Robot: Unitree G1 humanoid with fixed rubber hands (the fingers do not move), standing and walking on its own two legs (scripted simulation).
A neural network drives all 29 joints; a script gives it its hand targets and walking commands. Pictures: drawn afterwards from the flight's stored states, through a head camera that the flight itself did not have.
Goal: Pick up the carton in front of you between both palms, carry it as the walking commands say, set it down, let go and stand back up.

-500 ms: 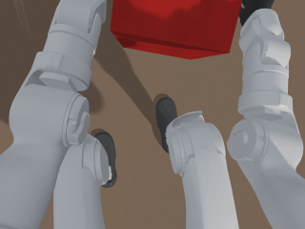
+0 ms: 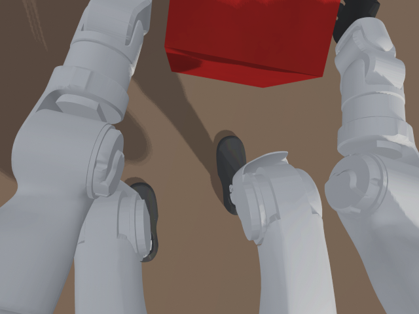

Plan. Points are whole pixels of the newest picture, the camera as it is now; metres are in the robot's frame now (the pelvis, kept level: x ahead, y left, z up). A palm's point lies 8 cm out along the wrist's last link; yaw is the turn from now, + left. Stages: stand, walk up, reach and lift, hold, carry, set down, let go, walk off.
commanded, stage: set down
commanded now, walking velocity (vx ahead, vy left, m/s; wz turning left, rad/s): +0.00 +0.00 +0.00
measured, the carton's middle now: (239, 12) +0.53 -0.16 -0.25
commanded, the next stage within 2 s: let go in 1.86 s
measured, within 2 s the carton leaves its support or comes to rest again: rests again in 0.22 s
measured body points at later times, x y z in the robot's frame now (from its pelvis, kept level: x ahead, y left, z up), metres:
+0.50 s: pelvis +0.00 +0.00 -0.01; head +0.38 -0.01 +0.22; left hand +0.59 -0.02 -0.19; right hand +0.49 -0.31 -0.18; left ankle +0.07 +0.10 -0.35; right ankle +0.15 -0.14 -0.35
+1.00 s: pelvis -0.01 -0.01 +0.01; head +0.37 -0.04 +0.24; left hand +0.62 +0.01 -0.15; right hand +0.49 -0.33 -0.15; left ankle +0.07 +0.10 -0.35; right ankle +0.15 -0.14 -0.35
